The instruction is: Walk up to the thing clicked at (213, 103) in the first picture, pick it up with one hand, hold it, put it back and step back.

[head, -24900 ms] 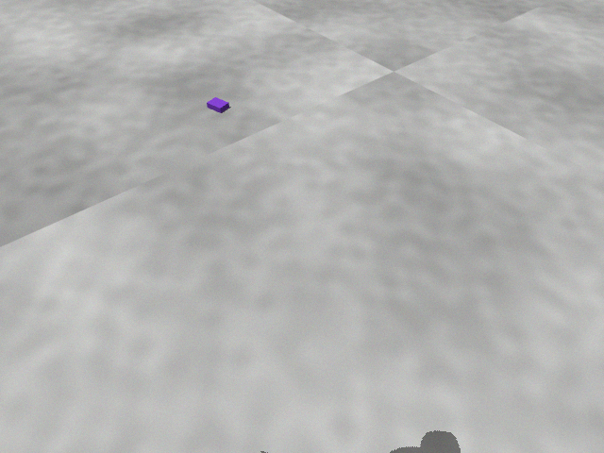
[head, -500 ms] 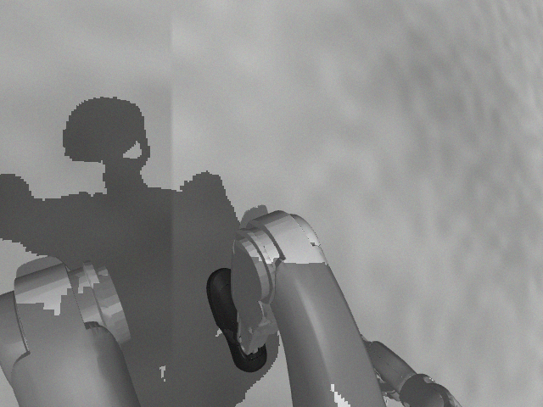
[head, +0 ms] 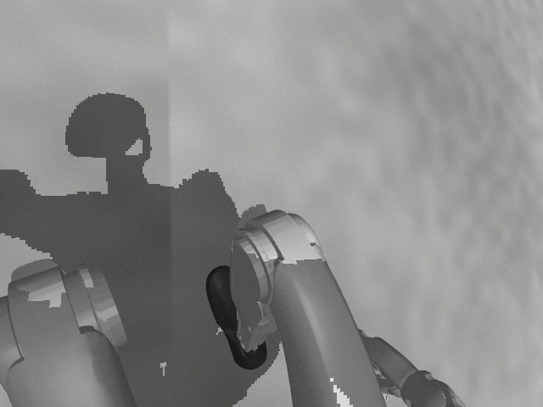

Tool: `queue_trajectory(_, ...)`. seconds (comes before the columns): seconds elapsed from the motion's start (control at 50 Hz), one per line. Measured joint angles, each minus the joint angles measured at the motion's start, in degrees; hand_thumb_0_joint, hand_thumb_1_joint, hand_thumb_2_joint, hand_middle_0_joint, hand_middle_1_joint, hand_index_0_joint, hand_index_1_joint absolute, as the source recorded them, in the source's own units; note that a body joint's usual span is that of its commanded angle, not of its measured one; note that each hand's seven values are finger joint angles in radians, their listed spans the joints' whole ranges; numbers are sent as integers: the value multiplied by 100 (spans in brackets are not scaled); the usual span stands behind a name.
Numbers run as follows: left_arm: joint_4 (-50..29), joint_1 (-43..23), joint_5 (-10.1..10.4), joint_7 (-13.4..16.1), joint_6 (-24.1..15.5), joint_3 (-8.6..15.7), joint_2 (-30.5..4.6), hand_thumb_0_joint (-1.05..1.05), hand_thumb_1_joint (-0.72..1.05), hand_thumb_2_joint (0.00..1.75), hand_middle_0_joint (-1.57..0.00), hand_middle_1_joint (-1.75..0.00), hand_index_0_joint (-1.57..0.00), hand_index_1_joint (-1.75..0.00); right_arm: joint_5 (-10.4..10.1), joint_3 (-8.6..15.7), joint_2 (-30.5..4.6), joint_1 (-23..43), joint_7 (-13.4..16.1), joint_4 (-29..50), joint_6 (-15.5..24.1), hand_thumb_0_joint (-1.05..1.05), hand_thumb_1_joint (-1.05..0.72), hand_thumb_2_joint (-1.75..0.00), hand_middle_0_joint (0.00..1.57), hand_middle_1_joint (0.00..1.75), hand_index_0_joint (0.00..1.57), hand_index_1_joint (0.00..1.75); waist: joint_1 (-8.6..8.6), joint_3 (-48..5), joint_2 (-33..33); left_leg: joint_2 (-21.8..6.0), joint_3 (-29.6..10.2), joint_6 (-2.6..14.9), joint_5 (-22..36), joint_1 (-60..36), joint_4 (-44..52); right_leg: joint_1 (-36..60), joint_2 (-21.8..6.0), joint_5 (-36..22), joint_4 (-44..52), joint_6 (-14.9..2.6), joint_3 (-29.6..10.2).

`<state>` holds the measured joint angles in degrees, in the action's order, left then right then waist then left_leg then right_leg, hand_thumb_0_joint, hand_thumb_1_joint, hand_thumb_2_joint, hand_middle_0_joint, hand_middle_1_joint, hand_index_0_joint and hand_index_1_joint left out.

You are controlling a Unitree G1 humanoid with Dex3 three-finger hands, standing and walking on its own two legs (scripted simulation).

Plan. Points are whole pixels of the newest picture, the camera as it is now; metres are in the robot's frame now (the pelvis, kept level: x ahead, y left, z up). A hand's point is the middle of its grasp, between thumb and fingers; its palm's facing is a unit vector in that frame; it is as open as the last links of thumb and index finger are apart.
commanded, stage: close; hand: left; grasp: from above
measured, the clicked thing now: out of the picture +0.43 +0.36 -0.28
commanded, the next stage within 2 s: settle in 0.56 s
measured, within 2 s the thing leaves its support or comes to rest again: leaves its support in 1.04 s
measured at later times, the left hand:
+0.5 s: hand out of the picture +0.42 +0.35 -0.25, palm faces -0.45 -0.15 -0.88, open 10.4 cm
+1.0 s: hand out of the picture +0.42 +0.35 -0.25, palm faces -0.45 -0.16 -0.88, open 10.4 cm
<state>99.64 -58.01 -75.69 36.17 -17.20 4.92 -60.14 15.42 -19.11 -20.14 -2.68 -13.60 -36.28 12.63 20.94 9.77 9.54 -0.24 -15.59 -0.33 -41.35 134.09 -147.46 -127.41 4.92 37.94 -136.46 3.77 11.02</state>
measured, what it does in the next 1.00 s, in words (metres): stands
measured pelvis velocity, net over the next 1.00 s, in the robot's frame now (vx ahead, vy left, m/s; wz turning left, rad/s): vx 0.00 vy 0.00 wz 0.00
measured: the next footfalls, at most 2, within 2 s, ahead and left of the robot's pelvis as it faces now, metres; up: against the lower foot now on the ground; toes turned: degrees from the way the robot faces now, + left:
none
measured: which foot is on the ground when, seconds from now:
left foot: down 0.00-1.00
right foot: down 0.00-1.00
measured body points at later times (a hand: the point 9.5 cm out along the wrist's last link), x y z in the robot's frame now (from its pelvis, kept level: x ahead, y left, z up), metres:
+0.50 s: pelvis +0.00 +0.00 +0.00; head +0.26 +0.15 +0.33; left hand +0.44 +0.35 -0.20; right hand +0.09 -0.25 -0.05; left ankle +0.06 +0.12 -0.27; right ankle +0.12 -0.12 -0.27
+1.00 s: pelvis +0.00 +0.00 +0.00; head +0.27 +0.15 +0.33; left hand +0.44 +0.36 -0.20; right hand +0.09 -0.25 -0.05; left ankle +0.06 +0.12 -0.27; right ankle +0.12 -0.12 -0.27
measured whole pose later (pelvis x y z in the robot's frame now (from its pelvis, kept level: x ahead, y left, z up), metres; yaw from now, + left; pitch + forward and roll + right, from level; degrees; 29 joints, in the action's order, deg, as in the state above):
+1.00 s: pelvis +0.00 +0.00 +0.00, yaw +0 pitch +28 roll -15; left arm 93.2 -55.2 -76.2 31.8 -16.4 8.9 -58.8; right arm 15.4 -17.2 -19.6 -4.7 -12.0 -35.7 9.6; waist 20.1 7.5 8.2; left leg 0.2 -15.6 -0.7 -41.7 135.0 -147.0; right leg -128.1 4.3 38.7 -136.2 3.0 11.2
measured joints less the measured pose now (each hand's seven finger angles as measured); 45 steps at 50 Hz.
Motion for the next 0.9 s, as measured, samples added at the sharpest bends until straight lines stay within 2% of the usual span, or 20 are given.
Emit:
queue_trajectory(0.22,-59,25,78,-102,-128,52,-76,1,9,38,-55,-51,-60,-49,0,-19,-6,-65,128,19,-155,0,-90,-90,21,30,20,30,-6,45,18,-40,14,-15,-7,-40,27,-15,23,-33,8,-8,-15)
queue_trajectory(0.72,-103,-5,-54,-32,-88,-43,-45,1,6,24,-70,-38,-72,-33,73,-96,115,-43,161,59,-213,0,-90,-90,21,30,20,30,-6,-81,3,-4,4,37,1,29,-8,1,1,3,18,3,4)
queue_trajectory(0.9,-308,48,-43,-201,26,160,42,2,3,24,-74,-36,-77,-31,34,13,93,-127,143,62,-244,0,-91,-90,21,30,20,30,-20,-174,-40,22,-7,-6,-26,65,22,-39,-30,45,25,-39,17)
